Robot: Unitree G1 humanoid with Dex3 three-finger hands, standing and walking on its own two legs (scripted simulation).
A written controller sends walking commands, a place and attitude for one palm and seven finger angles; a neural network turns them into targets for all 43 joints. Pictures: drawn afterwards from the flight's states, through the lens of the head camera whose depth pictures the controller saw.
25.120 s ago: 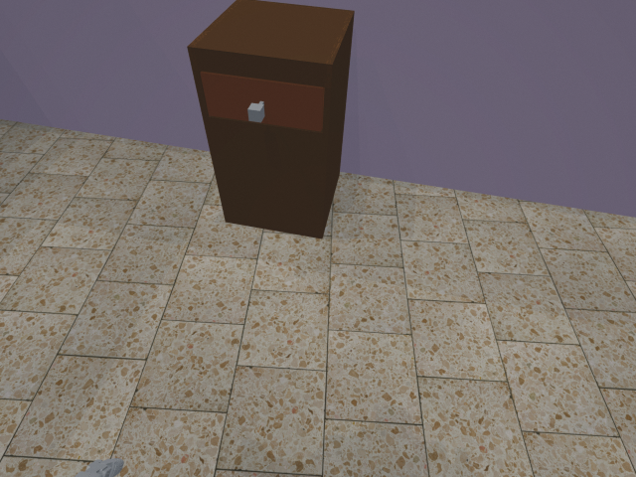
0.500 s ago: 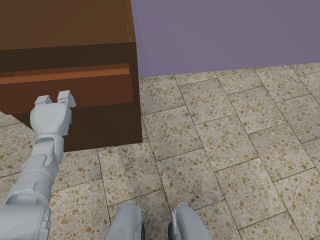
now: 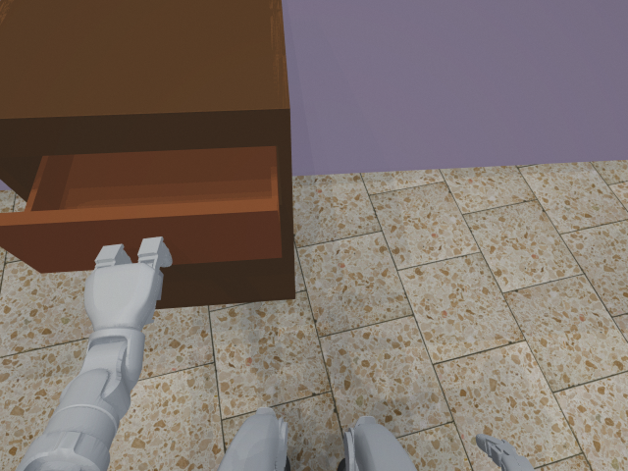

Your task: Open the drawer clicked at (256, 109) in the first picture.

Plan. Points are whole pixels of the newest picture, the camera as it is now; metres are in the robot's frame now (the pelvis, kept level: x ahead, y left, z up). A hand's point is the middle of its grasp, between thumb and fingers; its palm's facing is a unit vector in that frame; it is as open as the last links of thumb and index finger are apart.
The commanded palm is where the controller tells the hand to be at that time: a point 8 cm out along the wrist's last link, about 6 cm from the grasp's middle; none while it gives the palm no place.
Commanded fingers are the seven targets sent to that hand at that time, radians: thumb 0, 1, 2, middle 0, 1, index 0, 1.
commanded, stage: pull the drawer open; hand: left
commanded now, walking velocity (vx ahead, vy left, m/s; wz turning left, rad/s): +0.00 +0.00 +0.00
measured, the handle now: (145, 269) +0.38 +0.26 -0.06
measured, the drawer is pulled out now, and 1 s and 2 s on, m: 0.11 0.22 0.30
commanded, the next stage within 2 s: open the thumb to release the handle in 2.00 s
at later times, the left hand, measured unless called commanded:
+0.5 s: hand (137, 334) +0.29 +0.26 -0.08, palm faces -0.04 -0.04 -1.00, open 7.6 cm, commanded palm +0.26 +0.25 -0.02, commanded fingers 0.00 0.90 0.90 -0.40 -1.35 -0.40 -1.35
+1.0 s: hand (131, 384) +0.23 +0.25 -0.08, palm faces -0.05 -0.07 -1.00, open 7.6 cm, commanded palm +0.20 +0.24 -0.02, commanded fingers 0.00 0.90 0.90 -0.40 -1.35 -0.40 -1.35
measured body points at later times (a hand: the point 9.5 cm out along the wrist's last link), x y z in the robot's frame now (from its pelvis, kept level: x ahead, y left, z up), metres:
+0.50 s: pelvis -0.01 -0.01 +0.00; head +0.09 +0.00 +0.44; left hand +0.29 +0.26 -0.02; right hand +0.13 -0.25 -0.13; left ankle +0.01 +0.08 -0.63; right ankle +0.00 -0.11 -0.63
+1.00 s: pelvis +0.00 +0.00 +0.00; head +0.09 +0.01 +0.44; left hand +0.22 +0.25 -0.02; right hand +0.19 -0.23 -0.11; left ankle +0.01 +0.08 -0.63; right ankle +0.00 -0.11 -0.63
